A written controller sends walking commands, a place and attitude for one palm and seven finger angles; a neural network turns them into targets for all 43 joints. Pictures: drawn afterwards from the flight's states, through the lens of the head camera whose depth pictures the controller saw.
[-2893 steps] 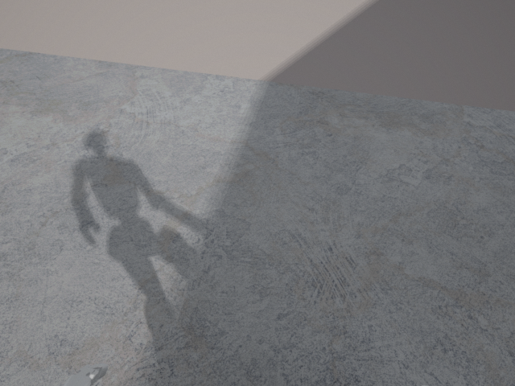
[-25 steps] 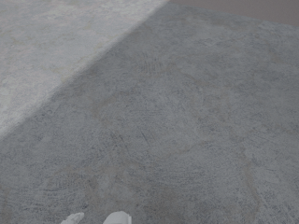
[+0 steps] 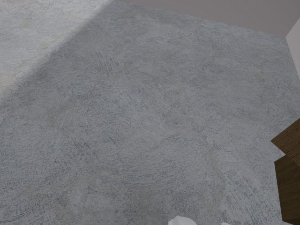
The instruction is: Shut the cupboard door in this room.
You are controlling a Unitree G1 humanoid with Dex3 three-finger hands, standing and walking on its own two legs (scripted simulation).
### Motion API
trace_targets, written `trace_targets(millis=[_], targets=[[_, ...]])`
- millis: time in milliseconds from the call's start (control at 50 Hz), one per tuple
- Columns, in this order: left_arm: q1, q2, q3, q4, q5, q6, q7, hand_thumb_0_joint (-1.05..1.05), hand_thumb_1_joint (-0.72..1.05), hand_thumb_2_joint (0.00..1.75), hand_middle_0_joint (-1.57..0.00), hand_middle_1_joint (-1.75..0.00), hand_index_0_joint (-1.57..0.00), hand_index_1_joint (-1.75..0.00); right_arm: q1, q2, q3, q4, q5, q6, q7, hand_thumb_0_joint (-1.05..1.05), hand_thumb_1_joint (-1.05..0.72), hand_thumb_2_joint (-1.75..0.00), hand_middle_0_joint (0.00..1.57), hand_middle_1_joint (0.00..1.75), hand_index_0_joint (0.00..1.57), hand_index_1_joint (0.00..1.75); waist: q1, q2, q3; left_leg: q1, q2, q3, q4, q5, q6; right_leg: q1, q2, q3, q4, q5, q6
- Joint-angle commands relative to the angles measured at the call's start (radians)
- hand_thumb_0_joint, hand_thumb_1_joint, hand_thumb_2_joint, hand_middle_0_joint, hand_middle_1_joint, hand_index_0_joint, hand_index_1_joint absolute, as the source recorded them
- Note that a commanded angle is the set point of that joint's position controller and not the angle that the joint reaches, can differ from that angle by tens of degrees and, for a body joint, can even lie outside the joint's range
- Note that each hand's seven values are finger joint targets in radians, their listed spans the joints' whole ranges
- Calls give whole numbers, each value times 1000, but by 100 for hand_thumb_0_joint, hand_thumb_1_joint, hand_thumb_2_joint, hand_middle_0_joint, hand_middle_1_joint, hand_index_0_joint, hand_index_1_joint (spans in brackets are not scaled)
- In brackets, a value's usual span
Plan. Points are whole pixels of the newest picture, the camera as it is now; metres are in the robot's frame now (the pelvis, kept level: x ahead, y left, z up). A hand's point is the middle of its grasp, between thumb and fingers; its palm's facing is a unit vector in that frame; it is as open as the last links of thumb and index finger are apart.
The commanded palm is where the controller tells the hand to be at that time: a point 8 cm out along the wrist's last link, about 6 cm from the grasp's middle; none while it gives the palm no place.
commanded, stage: turn to face it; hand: left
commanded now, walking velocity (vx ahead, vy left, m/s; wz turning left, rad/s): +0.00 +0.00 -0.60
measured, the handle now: out of the picture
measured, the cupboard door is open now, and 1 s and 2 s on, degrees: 51 51 51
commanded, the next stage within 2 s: take the last steps up to it in 1.30 s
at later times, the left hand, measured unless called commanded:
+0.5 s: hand (111, 222) +0.14 +0.12 -0.16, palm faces -0.27 -0.93 -0.23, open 7.4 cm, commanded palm none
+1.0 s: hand (108, 195) +0.22 +0.14 -0.17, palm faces -0.51 -0.83 -0.21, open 7.4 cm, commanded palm none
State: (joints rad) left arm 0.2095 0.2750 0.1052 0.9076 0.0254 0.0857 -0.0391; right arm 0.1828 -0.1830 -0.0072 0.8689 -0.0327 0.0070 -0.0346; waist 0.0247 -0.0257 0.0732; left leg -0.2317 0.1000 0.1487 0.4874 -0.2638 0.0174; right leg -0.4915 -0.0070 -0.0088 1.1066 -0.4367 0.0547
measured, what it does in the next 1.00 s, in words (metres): steps on the spot, turning right: right foot, then left foot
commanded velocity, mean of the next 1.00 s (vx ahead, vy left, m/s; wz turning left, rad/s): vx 0.00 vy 0.00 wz -0.58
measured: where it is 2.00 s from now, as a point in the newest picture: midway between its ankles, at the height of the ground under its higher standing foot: outside the picture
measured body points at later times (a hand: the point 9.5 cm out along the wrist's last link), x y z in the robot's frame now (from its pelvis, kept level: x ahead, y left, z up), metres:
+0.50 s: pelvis +0.00 -0.05 +0.00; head +0.04 -0.07 +0.44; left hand +0.16 +0.17 -0.14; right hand -0.01 -0.32 -0.15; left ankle +0.05 +0.10 -0.68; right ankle -0.02 -0.15 -0.74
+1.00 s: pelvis +0.03 +0.01 +0.00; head +0.07 +0.01 +0.45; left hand +0.25 +0.19 -0.15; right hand -0.06 -0.23 -0.13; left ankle +0.08 +0.08 -0.74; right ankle -0.09 -0.12 -0.65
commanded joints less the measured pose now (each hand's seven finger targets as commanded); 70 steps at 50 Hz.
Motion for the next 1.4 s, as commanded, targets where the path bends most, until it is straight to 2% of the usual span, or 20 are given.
trace_targets(millis=[0, 120, 160, 180, 200, 240, 260, 340, 560, 620, 660, 680, 840, 1060, 1120, 1140, 1160, 1180, 1280, 1380], targets=[[-78, 20, -5, -110, -4, -24, -3, 0, 90, 90, -20, -30, -20, -30, 95, -221, -78, -28, 3, -12, -7, 0, -90, -90, 20, 30, 20, 30, -63, 203, -113, 186, 246, -107, -124, 444, 109, -41, -34, -36, -135, 4, 8], [-80, 26, -13, -115, -3, -36, -1, 0, 90, 90, -20, -30, -20, -30, 84, -252, -95, -12, 1, -3, 9, 0, -90, -90, 20, 30, 20, 30, -59, 262, -111, 117, 272, -53, -48, 401, 86, 129, -7, -98, -399, 33, -26], [7, 54, -4, -90, -3, -44, 2, 0, 90, 90, -20, -30, -20, -30, 49, -257, -98, -20, 8, -1, 12, 0, -90, -90, 20, 30, 20, 30, -1, 202, -139, 26, 242, -4, 76, 304, 23, 310, -5, -95, -609, 222, -51], [74, 124, 8, -69, 4, -56, 11, 0, 90, 90, -20, -30, -20, -30, 49, -220, -93, -29, 18, 1, 18, 0, -90, -90, 20, 30, 20, 30, 32, 26, -173, -92, 176, 47, 234, 142, -36, 457, -110, 38, -722, 343, -89], [116, 234, 29, -56, 10, -68, 27, 0, 90, 90, -20, -30, -20, -30, 1, -132, -68, -80, 19, 3, 21, 0, -90, -90, 20, 30, 20, 30, 65, -307, -138, -372, 6, 77, 471, -365, -96, 545, -351, 399, -774, 645, -197], [112, 233, 24, -56, -9, -61, 45, 0, 90, 90, -20, -30, -20, -30, -26, -152, -64, -85, 19, 28, 13, 0, -90, -90, 20, 30, 20, 30, 52, -172, -98, -425, 16, -125, 693, -318, -85, 424, -381, 375, -796, 579, -281], [39, 200, 26, -72, -6, -64, 53, 0, 90, 90, -20, -30, -20, -30, -21, -155, -68, -70, 18, 27, 9, 0, -90, -90, 20, 30, 20, 30, 24, -256, -98, -461, 21, -144, 711, -263, -91, 421, -327, 393, -808, 494, -261], [-47, 132, -3, -101, -10, -73, 50, 0, 90, 90, -20, -30, -20, -30, 21, -163, -71, -28, 12, 29, 23, 0, -90, -90, 20, 30, 20, 30, -30, -131, -114, -351, 11, -135, 653, -87, -114, 349, -211, 210, -768, 543, -211], [21, 163, 14, -74, 2, -68, 49, 0, 90, 90, -20, -30, -20, -30, -42, -139, -64, -67, 28, 11, 9, 0, -90, -90, 20, 30, 20, 30, 0, -131, -135, -233, -60, -141, 283, -172, -104, 364, -220, 397, -704, 643, -261], [-44, 140, 10, -79, -7, -58, 50, 0, 90, 90, -20, -30, -20, -30, 68, -151, -65, -27, 34, -2, 2, 0, -90, -90, 20, 30, 20, 30, -63, -95, -164, 51, -65, -134, -41, 51, -93, 206, -136, 365, -601, 553, -163], [2, 43, -11, -108, -25, -51, 36, 0, 90, 90, -20, -30, -20, -30, 113, -305, -89, -34, 13, -17, -6, 0, -90, -90, 20, 30, 20, 30, -58, 360, -203, 274, 329, -487, -190, 308, 56, -81, 85, 108, -267, -125, -38], [-31, 77, -7, -112, -13, -46, 36, 0, 90, 90, -20, -30, -20, -30, 128, -308, -85, -41, 5, -8, -8, 0, -90, -90, 20, 30, 20, 30, -81, 282, -169, 177, 400, -490, -175, 361, 135, -63, 45, 83, -70, -204, -33], [-25, 42, 5, -72, -2, -21, 4, 0, 90, 90, -20, -30, -20, -30, 75, -200, -61, -45, 7, -18, -14, 0, -90, -90, 20, 30, 20, 30, -37, 189, -99, 152, 220, -137, -155, 431, 78, -98, -20, 19, 91, 51, 16], [-93, 4, -20, -96, -2, -30, 8, 0, 90, 90, -20, -30, -20, -30, 125, -233, -89, 23, -1, -9, 7, 0, -90, -90, 20, 30, 20, 30, -67, 252, -105, 121, 283, -60, -109, 358, 109, 84, -23, -78, -324, 8, -21], [-1, 33, -16, -68, -1, -44, 16, 0, 90, 90, -20, -30, -20, -30, 102, -235, -91, 29, 8, -5, 13, 0, -90, -90, 20, 30, 20, 30, -13, 172, -143, 23, 251, -16, 22, 293, 40, 312, -15, -78, -620, 226, -54], [70, 93, -5, -47, 5, -57, 24, 0, 90, 90, -20, -30, -20, -30, 99, -201, -87, 22, 17, -4, 18, 0, -90, -90, 20, 30, 20, 30, 21, 30, -177, -69, 186, 46, 165, 145, -19, 444, -114, 41, -739, 352, -85], [106, 200, 13, -34, 13, -71, 39, 0, 90, 90, -20, -30, -20, -30, 67, -109, -63, -19, 20, -1, 21, 0, -90, -90, 20, 30, 20, 30, 46, -303, -154, -338, 16, 89, 394, -343, -80, 540, -349, 371, -792, 621, -180], [135, 217, 10, -22, -5, -68, 49, 0, 90, 90, -20, -30, -20, -30, 32, -143, -61, -27, 18, 21, 13, 0, -90, -90, 20, 30, 20, 30, 63, -246, -139, -354, -7, -52, 566, -393, -74, 433, -408, 396, -795, 678, -262], [-42, 91, -21, -53, -9, -81, 60, 0, 90, 90, -20, -30, -20, -30, 87, -134, -66, 37, 11, 29, 22, 0, -90, -90, 20, 30, 20, 30, -44, -153, -94, -354, 3, -136, 659, -112, -94, 348, -226, 186, -787, 577, -215], [-5, 87, -20, -31, -6, -89, 57, 0, 90, 90, -20, -30, -20, -30, 89, -114, -64, 53, 11, 32, 20, 0, -90, -90, 20, 30, 20, 30, -36, -92, -108, -311, -24, -127, 551, -87, -101, 365, -219, 191, -804, 522, -229]])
